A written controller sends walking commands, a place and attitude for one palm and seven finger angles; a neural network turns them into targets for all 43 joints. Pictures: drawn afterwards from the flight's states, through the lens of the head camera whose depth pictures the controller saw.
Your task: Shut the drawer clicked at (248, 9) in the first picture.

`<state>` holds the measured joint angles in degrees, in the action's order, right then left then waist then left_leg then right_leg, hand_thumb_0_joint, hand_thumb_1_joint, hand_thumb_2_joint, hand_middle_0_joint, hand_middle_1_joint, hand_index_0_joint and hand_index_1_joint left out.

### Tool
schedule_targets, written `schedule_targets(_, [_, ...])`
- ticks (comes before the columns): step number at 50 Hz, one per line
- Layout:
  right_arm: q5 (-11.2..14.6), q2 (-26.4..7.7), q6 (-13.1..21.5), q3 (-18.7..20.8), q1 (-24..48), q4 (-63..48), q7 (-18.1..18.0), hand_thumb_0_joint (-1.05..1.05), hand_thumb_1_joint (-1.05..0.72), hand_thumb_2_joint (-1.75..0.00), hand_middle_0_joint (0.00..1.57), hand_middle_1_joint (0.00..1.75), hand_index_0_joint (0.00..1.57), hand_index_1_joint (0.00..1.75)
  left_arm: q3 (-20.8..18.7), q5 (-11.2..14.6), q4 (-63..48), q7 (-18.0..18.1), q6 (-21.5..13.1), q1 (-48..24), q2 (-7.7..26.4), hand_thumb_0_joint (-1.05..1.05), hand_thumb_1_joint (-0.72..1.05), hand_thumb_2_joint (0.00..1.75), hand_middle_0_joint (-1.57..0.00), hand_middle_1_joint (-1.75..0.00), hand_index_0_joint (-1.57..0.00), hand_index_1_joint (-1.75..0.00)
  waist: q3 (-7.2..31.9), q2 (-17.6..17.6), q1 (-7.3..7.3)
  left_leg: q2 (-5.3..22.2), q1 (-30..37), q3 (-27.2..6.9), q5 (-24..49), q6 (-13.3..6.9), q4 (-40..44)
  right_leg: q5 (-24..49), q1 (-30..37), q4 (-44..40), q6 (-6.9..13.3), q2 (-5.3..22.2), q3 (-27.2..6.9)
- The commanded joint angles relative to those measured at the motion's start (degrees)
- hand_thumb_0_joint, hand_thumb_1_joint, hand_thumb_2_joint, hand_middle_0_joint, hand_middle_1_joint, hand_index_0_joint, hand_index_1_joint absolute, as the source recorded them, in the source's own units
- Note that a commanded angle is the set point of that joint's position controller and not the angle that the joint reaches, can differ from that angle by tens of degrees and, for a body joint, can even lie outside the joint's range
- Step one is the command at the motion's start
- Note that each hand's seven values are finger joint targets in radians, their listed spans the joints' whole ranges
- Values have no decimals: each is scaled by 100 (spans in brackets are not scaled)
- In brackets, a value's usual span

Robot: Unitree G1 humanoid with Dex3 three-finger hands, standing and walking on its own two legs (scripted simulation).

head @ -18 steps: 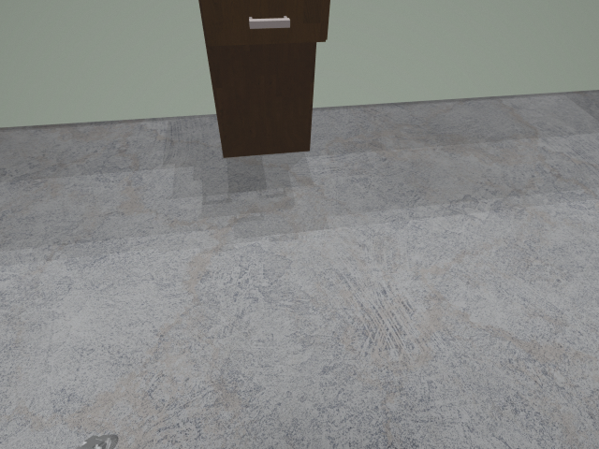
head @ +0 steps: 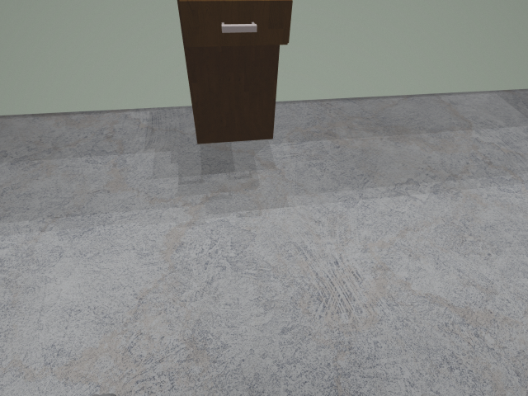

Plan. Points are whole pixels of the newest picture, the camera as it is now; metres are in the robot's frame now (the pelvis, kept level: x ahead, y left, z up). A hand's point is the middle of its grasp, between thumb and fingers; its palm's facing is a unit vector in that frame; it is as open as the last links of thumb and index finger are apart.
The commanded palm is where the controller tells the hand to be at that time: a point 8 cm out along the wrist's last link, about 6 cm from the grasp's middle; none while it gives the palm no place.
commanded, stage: stand and wait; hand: left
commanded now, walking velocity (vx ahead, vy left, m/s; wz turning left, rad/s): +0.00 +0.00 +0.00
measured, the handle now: (238, 26) +1.38 +0.19 +0.02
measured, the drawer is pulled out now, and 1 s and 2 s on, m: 0.28 0.28 0.28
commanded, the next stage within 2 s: look at it before walking up in 0.46 s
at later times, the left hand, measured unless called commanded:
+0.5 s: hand out of the picture +0.06 +0.24 -0.15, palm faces -0.04 -0.94 -0.33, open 7.4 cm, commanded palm none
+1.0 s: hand out of the picture +0.05 +0.23 -0.15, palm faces -0.04 -0.94 -0.33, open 7.4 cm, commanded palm none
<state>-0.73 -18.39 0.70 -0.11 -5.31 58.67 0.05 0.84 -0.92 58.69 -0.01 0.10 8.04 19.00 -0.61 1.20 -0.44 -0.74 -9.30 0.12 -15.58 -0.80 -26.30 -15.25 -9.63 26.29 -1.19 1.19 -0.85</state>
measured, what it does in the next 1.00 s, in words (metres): stands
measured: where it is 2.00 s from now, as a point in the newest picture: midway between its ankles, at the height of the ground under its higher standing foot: outside the picture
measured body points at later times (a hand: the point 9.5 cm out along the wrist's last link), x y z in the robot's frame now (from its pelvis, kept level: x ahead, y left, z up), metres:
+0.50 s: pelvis -0.02 -0.01 +0.00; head -0.02 +0.00 +0.45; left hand +0.06 +0.29 -0.13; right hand +0.06 -0.30 -0.13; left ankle -0.02 +0.11 -0.74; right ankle -0.01 -0.13 -0.74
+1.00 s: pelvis -0.02 -0.01 +0.01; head -0.01 -0.01 +0.45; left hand +0.05 +0.28 -0.13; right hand +0.06 -0.31 -0.13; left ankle -0.02 +0.11 -0.74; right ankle -0.01 -0.13 -0.74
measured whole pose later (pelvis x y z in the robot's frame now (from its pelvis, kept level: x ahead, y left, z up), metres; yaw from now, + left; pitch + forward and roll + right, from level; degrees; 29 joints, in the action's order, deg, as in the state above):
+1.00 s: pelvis -0.02 -0.01 +0.01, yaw +0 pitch -2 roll +0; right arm -0.3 -19.2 0.6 -0.1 -7.4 63.5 0.3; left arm 0.7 -1.0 62.4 -0.2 -0.3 8.6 19.4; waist -1.5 0.6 -0.1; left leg 0.3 -8.4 0.0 -11.8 0.3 -21.9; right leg -11.7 -9.1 22.4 -0.3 0.2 -0.8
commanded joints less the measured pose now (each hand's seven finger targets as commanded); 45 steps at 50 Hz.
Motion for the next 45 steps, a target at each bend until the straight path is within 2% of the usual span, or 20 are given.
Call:
schedule_targets(1, [5,-1212,130,261,301,-311,-97,0,-90,-90,20,30,20,30,-300,34,-367,86,-126,-245,1196,0,90,90,-20,-30,-20,-30,417,-180,43,689,132,-503,1513,-162,449,1392,175,-339,287,557,-387])
schedule_targets(7, [22,-1235,107,251,246,-185,-87,0,-90,-90,20,30,20,30,-294,34,-257,80,-135,-242,1227,0,90,90,-20,-30,-20,-30,278,-65,43,692,69,-518,1201,-141,537,1171,136,-496,295,568,-442])
schedule_targets(9, [15,-1245,111,244,220,-138,-80,0,-90,-90,20,30,20,30,-285,37,-226,74,-128,-245,1218,0,90,90,-20,-30,-20,-30,250,-174,49,687,37,-550,1023,-139,624,960,119,-544,295,563,-466])
schedule_targets(16, [26,-1267,123,224,150,-2,-77,0,-90,-90,20,30,20,30,-274,44,-107,71,-140,-223,1239,0,90,90,-20,-30,-20,-30,256,-113,26,713,65,-572,1121,-132,674,1035,181,-608,291,580,-476])
schedule_targets(28, [28,-1257,111,223,110,103,-62,0,-90,-90,20,30,20,30,-263,25,-47,66,-128,-238,1220,0,90,90,-20,-30,-20,-30,86,-93,36,722,17,-603,723,-119,833,555,-14,-753,272,548,-528])
schedule_targets(45, [33,-1232,115,218,84,127,-59,0,-90,-90,20,30,20,30,-263,21,-24,67,-149,-195,1197,0,90,90,-20,-30,-20,-30,130,-115,41,735,109,-581,877,-95,837,737,-2,-788,275,561,-543])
